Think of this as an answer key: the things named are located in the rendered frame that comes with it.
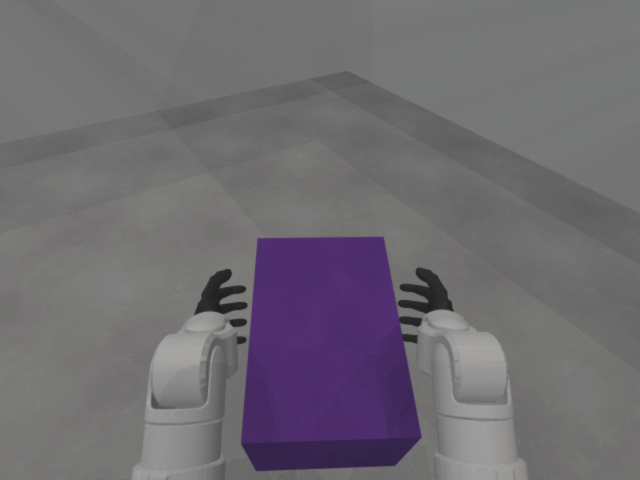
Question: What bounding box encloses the robot right forearm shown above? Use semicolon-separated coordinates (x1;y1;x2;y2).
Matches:
416;310;529;480

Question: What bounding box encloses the robot right hand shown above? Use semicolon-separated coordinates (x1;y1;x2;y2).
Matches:
398;267;454;344

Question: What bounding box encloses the carton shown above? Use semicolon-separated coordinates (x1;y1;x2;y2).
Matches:
241;237;422;471

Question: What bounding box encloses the robot left forearm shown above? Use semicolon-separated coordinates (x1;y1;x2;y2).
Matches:
131;311;238;480

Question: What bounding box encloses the robot left hand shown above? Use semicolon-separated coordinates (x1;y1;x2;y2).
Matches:
194;269;248;344

